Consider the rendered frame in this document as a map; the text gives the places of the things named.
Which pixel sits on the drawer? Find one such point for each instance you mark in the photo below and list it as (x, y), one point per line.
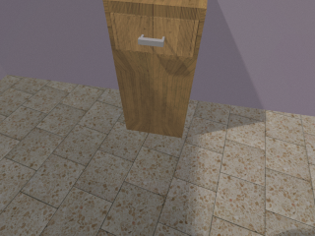
(179, 34)

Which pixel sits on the handle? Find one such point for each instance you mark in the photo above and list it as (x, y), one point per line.
(151, 41)

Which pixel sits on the cabinet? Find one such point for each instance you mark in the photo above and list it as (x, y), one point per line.
(155, 88)

